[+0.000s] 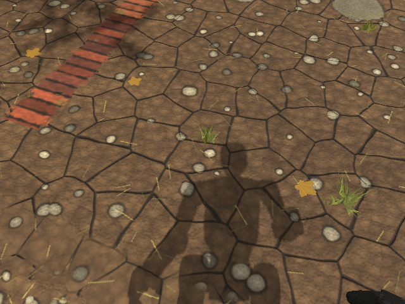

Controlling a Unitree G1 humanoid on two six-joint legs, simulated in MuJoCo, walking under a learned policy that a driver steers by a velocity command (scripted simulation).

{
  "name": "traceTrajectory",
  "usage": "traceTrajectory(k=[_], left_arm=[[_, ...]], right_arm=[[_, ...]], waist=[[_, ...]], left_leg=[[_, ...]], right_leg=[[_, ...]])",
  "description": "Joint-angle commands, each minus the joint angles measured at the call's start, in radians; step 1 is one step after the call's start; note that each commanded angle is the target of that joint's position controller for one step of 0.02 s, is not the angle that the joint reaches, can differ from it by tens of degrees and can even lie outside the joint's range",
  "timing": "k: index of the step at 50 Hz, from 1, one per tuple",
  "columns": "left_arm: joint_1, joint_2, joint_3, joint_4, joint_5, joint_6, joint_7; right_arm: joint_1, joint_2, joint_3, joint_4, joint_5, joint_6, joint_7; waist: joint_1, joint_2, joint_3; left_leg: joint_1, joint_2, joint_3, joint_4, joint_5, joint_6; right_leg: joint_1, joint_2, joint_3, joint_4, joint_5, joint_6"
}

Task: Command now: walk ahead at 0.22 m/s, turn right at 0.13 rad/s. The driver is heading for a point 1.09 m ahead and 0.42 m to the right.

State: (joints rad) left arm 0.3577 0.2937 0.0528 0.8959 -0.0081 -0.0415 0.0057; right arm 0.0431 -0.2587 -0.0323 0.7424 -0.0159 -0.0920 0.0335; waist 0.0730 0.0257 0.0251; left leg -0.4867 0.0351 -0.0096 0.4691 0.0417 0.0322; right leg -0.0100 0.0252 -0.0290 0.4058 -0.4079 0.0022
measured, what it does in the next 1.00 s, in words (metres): steps on the spot, turning right: right foot, then left foot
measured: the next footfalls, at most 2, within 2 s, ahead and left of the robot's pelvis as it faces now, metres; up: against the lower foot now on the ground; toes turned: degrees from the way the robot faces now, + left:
right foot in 0.46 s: +0.09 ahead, -0.13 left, +0.00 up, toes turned -17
left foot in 0.92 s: +0.19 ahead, +0.08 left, +0.00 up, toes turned -31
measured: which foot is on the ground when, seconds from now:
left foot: down 0.00-0.46, up 0.48-0.90, down 0.92-1.00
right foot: down 0.00-0.00, up 0.02-0.44, down 0.46-0.94, up 0.96-1.00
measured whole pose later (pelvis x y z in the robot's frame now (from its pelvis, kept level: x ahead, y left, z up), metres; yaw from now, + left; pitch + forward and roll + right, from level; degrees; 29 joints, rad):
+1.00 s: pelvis +0.09 +0.00 +0.01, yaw -29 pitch +1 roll +0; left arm 0.13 0.32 0.07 0.70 0.00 0.04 0.04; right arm 0.11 -0.29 -0.07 0.87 -0.02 -0.02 0.00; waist -0.01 -0.04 0.04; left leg -0.26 -0.02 -0.03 0.48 -0.25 0.02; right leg -0.38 0.10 0.17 0.77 -0.48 0.00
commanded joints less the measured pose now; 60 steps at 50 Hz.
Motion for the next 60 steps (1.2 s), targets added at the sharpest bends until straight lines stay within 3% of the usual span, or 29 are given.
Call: traceTrajectory(k=[1, 2, 3, 5, 7, 10, 15, 19, 22, 23, 24, 25, 26, 27, 28, 29, 31, 36, 40, 45, 46, 47, 48, 49, 50, 52, 56, 58, 60], left_arm=[[0.162, -0.015, -0.024, -0.043, 0.019, -0.013, 0.0], [0.167, 0.073, -0.003, -0.016, -0.006, -0.009, 0.0], [0.06, 0.142, 0.019, -0.049, -0.029, -0.001, 0.004], [-0.026, 0.128, 0.028, -0.067, -0.017, 0.036, 0.027], [0.006, 0.104, 0.035, -0.07, -0.011, 0.078, 0.042], [-0.003, 0.081, 0.043, -0.095, -0.005, 0.099, 0.049], [-0.096, 0.072, 0.043, -0.148, -0.002, 0.104, 0.03], [-0.132, 0.082, 0.049, -0.176, -0.003, 0.107, 0.009], [-0.073, 0.088, 0.06, -0.163, 0.001, 0.106, -0.006], [-0.038, 0.125, 0.074, -0.156, 0.009, 0.105, -0.001], [-0.019, 0.237, 0.099, -0.17, 0.009, 0.103, 0.018], [-0.046, 0.289, 0.102, -0.198, 0.032, 0.086, 0.016], [-0.068, 0.246, 0.092, -0.206, 0.043, 0.059, 0.01], [-0.113, 0.229, 0.088, -0.209, 0.033, 0.04, 0.012], [-0.16, 0.2, 0.082, -0.221, 0.014, 0.033, 0.016], [-0.188, 0.176, 0.073, -0.227, -0.001, 0.034, 0.021], [-0.175, 0.154, 0.063, -0.23, 0.002, 0.038, 0.03], [-0.15, 0.182, 0.074, -0.235, -0.003, 0.052, 0.044], [-0.179, 0.199, 0.079, -0.25, 0.001, 0.064, 0.035], [-0.231, 0.162, 0.057, -0.256, -0.008, 0.079, 0.034], [-0.206, 0.143, 0.049, -0.25, -0.004, 0.08, 0.037], [-0.168, 0.092, 0.033, -0.25, 0.015, 0.076, 0.036], [-0.16, 0.1, 0.039, -0.274, 0.007, 0.068, 0.036], [-0.171, 0.176, 0.058, -0.259, 0.014, 0.063, 0.038], [-0.175, 0.211, 0.076, -0.242, 0.0, 0.063, 0.038], [-0.163, 0.168, 0.071, -0.215, 0.004, 0.079, 0.044], [-0.197, 0.063, 0.031, -0.209, 0.003, 0.074, 0.033], [-0.222, 0.061, 0.026, -0.205, -0.003, 0.067, 0.03], [-0.166, 0.077, 0.032, -0.169, -0.006, 0.067, 0.028]], right_arm=[[0.268, -0.238, -0.064, 0.012, -0.03, 0.003, -0.019], [0.294, -0.183, -0.055, 0.008, -0.005, 0.019, -0.015], [0.235, -0.175, -0.052, -0.001, 0.006, 0.027, -0.017], [0.104, -0.124, -0.035, -0.007, 0.004, 0.033, -0.026], [0.033, -0.118, -0.036, -0.003, -0.015, 0.034, -0.031], [0.009, -0.133, -0.046, 0.01, -0.015, 0.036, -0.048], [-0.009, -0.167, -0.06, 0.03, -0.003, 0.063, -0.075], [0.004, -0.191, -0.07, 0.049, 0.01, 0.087, -0.071], [-0.006, -0.189, -0.073, 0.064, 0.035, 0.104, -0.067], [0.039, -0.155, -0.068, 0.086, 0.039, 0.11, -0.063], [0.059, -0.097, -0.056, 0.071, 0.004, 0.111, -0.054], [-0.04, -0.111, -0.061, 0.021, -0.007, 0.105, -0.063], [-0.085, -0.14, -0.07, 0.015, 0.0, 0.106, -0.066], [-0.064, -0.141, -0.075, 0.024, 0.016, 0.107, -0.069], [-0.034, -0.144, -0.08, 0.051, 0.013, 0.108, -0.077], [-0.027, -0.157, -0.085, 0.056, 0.006, 0.107, -0.083], [-0.02, -0.143, -0.086, 0.057, 0.011, 0.099, -0.08], [-0.057, -0.112, -0.072, 0.049, 0.021, 0.089, -0.071], [-0.042, -0.129, -0.071, 0.051, 0.027, 0.082, -0.058], [0.06, -0.134, -0.07, 0.081, 0.026, 0.063, -0.032], [0.076, -0.159, -0.074, 0.085, 0.014, 0.061, -0.03], [0.085, -0.223, -0.082, 0.076, -0.006, 0.064, -0.035], [0.065, -0.252, -0.083, 0.084, -0.024, 0.068, -0.037], [0.044, -0.206, -0.071, 0.066, -0.023, 0.061, -0.038], [0.02, -0.191, -0.067, 0.06, -0.013, 0.058, -0.042], [-0.02, -0.158, -0.054, 0.06, 0.016, 0.057, -0.046], [0.002, -0.141, -0.04, 0.096, 0.014, 0.075, -0.053], [0.048, -0.173, -0.046, 0.115, 0.013, 0.086, -0.053], [0.049, -0.177, -0.041, 0.124, 0.025, 0.09, -0.05]], waist=[[-0.088, 0.247, -0.393], [-0.132, 0.187, -0.467], [-0.137, 0.131, -0.34], [-0.091, 0.059, -0.179], [-0.042, 0.121, -0.127], [-0.035, 0.113, -0.113], [-0.058, 0.09, -0.11], [-0.07, 0.084, -0.099], [-0.024, 0.073, -0.103], [-0.019, 0.0, -0.083], [-0.059, -0.282, -0.071], [-0.031, -0.343, -0.049], [-0.021, -0.223, -0.072], [-0.053, -0.19, -0.073], [-0.071, -0.143, -0.085], [-0.081, -0.144, -0.087], [-0.085, -0.147, -0.121], [-0.056, -0.162, -0.115], [-0.049, -0.185, -0.102], [-0.093, -0.178, -0.127], [-0.091, -0.134, -0.128], [-0.06, 0.06, -0.148], [-0.03, 0.244, -0.101], [-0.063, 0.18, -0.098], [-0.06, 0.128, -0.078], [-0.049, 0.109, -0.047], [-0.072, 0.142, -0.062], [-0.105, 0.158, -0.074], [-0.072, 0.142, -0.073]], left_leg=[[0.815, 0.394, -0.393, 0.067, 0.754, 0.268], [0.783, 0.392, -0.453, 0.026, 0.594, 0.283], [0.673, 0.35, -0.364, -0.024, 0.439, 0.248], [0.43, 0.286, -0.244, -0.111, 0.196, 0.199], [0.235, 0.249, -0.156, -0.197, 0.055, 0.191], [0.185, 0.259, -0.08, -0.245, -0.034, 0.215], [0.219, 0.281, -0.006, -0.27, -0.152, 0.209], [0.284, 0.308, 0.023, -0.235, -0.149, 0.192], [0.282, 0.274, 0.081, -0.117, -0.16, 0.115], [0.227, 0.218, 0.13, 0.005, -0.227, 0.042], [0.004, 0.085, 0.237, 0.302, -0.485, -0.066], [-0.164, -0.039, 0.112, 0.507, -0.705, -0.107], [-0.178, -0.026, 0.005, 0.626, -0.666, -0.093], [-0.191, -0.014, -0.024, 0.648, -0.574, -0.078], [-0.191, -0.003, -0.039, 0.641, -0.512, -0.075], [-0.184, -0.002, -0.045, 0.637, -0.468, -0.079], [-0.143, -0.022, -0.046, 0.643, -0.411, -0.089], [-0.094, -0.041, -0.063, 0.386, -0.372, -0.114], [0.028, -0.062, -0.066, 0.258, -0.392, -0.114], [0.236, -0.056, -0.028, -0.058, -0.216, -0.068], [0.323, 0.001, -0.069, -0.125, -0.098, -0.04], [0.421, 0.186, -0.253, -0.155, 0.066, 0.026], [0.393, 0.328, -0.436, -0.156, 0.213, 0.209], [0.345, 0.369, -0.472, -0.175, 0.152, 0.284], [0.337, 0.314, -0.401, -0.173, 0.095, 0.257], [0.342, 0.235, -0.295, -0.159, 0.022, 0.189], [0.357, 0.149, -0.162, -0.138, 0.073, 0.16], [0.369, 0.16, -0.175, -0.118, 0.117, 0.167], [0.35, 0.148, -0.169, -0.088, 0.12, 0.145]], right_leg=[[-0.46, 0.023, 0.045, 0.65, -0.197, 0.025], [-0.496, 0.013, 0.167, 0.772, -0.323, 0.032], [-0.571, -0.015, 0.153, 0.823, -0.286, 0.033], [-0.573, -0.08, 0.12, 0.766, -0.166, 0.049], [-0.447, -0.094, 0.092, 0.727, -0.074, 0.063], [-0.433, -0.102, 0.065, 0.669, -0.015, 0.063], [-0.408, -0.125, 0.032, 0.505, 0.074, 0.047], [-0.363, -0.108, -0.013, 0.375, 0.052, 0.02], [-0.228, -0.063, -0.057, 0.136, 0.172, -0.037], [-0.163, -0.072, 0.013, 0.014, 0.275, -0.081], [-0.048, -0.301, 0.332, -0.056, 0.604, -0.177], [-0.105, -0.417, 0.535, -0.102, 0.63, -0.343], [-0.114, -0.373, 0.474, -0.11, 0.578, -0.338], [-0.108, -0.324, 0.397, -0.102, 0.552, -0.283], [-0.097, -0.288, 0.356, -0.088, 0.521, -0.234], [-0.101, -0.275, 0.335, -0.082, 0.547, -0.216], [-0.092, -0.25, 0.317, -0.07, 0.616, -0.22], [-0.054, -0.227, 0.355, -0.056, 0.527, -0.223], [-0.132, -0.217, 0.42, -0.049, 0.483, -0.232], [-0.153, -0.173, 0.438, 0.044, 0.527, -0.172], [-0.204, -0.133, 0.414, 0.08, 0.418, -0.126], [-0.308, -0.025, 0.3, 0.256, 0.179, -0.068], [-0.459, 0.099, 0.195, 0.37, -0.202, -0.015], [-0.464, 0.05, 0.217, 0.562, -0.245, 0.021], [-0.478, 0.047, 0.22, 0.662, -0.195, 0.032], [-0.495, 0.033, 0.231, 0.686, -0.104, 0.062], [-0.356, -0.018, 0.11, 0.391, -0.037, 0.092], [-0.28, -0.02, 0.065, 0.233, -0.006, 0.09], [-0.163, -0.007, 0.035, -0.009, 0.189, 0.064]])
